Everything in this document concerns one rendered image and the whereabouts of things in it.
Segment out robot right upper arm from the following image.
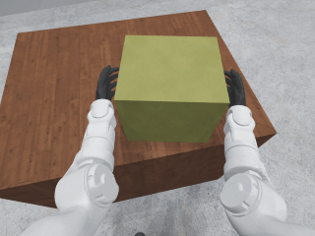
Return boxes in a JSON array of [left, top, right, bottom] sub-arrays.
[[220, 173, 315, 236]]

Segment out robot left upper arm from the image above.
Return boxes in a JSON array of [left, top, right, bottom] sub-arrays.
[[19, 163, 119, 236]]

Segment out pedestal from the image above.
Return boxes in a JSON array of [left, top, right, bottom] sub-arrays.
[[0, 10, 277, 208]]

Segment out right robot forearm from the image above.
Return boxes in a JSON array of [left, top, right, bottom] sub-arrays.
[[223, 105, 277, 193]]

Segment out right robot hand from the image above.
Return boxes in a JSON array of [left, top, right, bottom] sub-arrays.
[[223, 69, 246, 109]]

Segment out left robot hand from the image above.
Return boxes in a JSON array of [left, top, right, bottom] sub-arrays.
[[95, 65, 120, 101]]

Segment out left robot forearm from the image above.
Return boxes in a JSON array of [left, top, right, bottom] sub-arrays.
[[54, 98, 117, 200]]

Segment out carton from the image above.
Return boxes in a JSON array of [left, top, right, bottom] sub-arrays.
[[114, 34, 230, 144]]

